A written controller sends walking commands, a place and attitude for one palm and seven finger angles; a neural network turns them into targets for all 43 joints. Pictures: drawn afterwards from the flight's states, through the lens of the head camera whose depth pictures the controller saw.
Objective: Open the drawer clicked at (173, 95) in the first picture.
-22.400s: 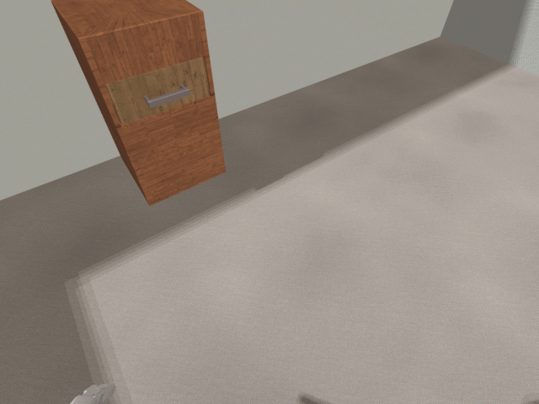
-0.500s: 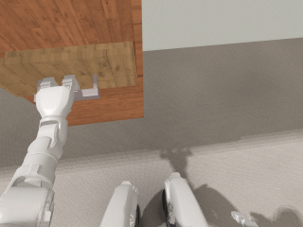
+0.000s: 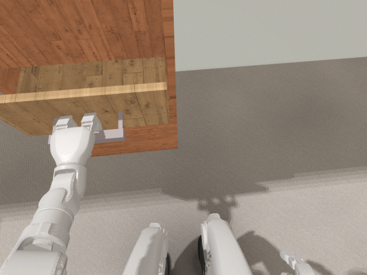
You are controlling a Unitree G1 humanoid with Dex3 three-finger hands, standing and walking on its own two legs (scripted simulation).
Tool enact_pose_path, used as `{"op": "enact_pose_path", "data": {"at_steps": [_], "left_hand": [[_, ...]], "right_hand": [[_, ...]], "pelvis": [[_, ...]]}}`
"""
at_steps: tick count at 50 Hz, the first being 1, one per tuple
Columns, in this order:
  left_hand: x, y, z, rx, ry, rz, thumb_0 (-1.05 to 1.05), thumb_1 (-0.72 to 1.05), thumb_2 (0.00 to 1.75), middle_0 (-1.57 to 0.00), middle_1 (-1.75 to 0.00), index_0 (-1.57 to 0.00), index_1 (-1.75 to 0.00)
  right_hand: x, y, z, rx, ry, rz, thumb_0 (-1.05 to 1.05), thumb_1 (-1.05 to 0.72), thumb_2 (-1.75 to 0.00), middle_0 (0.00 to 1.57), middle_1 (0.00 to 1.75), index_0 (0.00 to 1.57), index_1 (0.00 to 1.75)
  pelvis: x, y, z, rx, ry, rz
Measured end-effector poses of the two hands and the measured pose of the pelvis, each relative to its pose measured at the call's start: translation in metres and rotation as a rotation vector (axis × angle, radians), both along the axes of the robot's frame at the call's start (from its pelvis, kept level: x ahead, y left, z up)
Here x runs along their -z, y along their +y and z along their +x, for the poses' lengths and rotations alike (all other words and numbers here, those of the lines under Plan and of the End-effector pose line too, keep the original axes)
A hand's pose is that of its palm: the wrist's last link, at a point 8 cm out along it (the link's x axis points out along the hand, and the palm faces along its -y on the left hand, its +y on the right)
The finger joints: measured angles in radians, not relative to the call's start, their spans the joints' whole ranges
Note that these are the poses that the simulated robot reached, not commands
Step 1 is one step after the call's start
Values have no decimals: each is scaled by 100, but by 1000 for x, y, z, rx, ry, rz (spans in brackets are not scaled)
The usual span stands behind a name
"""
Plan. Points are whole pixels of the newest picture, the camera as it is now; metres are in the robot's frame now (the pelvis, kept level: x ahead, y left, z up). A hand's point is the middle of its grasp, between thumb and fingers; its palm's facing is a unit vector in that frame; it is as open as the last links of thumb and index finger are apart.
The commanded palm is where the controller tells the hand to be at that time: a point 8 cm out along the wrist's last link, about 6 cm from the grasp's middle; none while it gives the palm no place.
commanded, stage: pull the drawer open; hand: left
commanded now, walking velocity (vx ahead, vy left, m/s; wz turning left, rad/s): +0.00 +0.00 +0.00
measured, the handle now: (88, 128) +0.44 +0.23 -0.06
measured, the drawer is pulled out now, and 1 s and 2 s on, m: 0.09 0.17 0.28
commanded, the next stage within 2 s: none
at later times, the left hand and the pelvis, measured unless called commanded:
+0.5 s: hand (83, 170) +0.34 +0.24 -0.09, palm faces -0.07 -0.05 -1.00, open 5.4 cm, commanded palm +0.31 +0.24 -0.03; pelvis -0.01 +0.00 +0.00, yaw +1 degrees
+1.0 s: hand (82, 188) +0.30 +0.23 -0.09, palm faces -0.08 -0.05 -1.00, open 5.4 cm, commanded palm +0.27 +0.23 -0.03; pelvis +0.00 -0.01 +0.01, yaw +1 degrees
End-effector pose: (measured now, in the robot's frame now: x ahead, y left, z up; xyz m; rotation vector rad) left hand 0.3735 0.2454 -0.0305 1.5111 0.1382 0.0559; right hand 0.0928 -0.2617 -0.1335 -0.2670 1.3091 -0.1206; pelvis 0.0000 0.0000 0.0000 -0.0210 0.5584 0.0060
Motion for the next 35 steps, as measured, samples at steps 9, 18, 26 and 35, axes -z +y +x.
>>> {"op": "enact_pose_path", "data": {"at_steps": [9,18,26,35], "left_hand": [[0,-2,-19,-7,-4,9,1,74,80,-40,-135,-42,-135],[0,-5,-37,-16,7,18,0,75,80,-39,-135,-42,-135],[0,-7,-50,-26,21,14,1,74,79,-38,-135,-42,-135],[0,-9,-66,-29,15,11,1,75,80,-37,-135,-42,-135]], "right_hand": [[3,2,4,0,-33,11,0,-91,-90,20,30,20,30],[2,4,9,-10,-60,19,0,-91,-90,20,30,20,30],[-2,4,19,-16,-92,19,0,-91,-90,20,30,20,30],[-4,4,36,-38,-124,19,0,-91,-90,20,30,20,30]], "pelvis": [[1,-1,-6,1,-12,5],[0,-3,-9,-5,-24,9],[-3,-4,-7,-4,-32,11],[-4,-6,-4,-5,-34,14]]}}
